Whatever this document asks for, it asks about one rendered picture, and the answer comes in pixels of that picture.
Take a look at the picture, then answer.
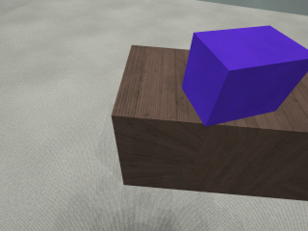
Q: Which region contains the pedestal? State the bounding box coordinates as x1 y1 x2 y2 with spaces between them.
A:
111 45 308 201

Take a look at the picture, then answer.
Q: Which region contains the carton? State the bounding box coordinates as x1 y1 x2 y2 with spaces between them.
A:
182 25 308 127

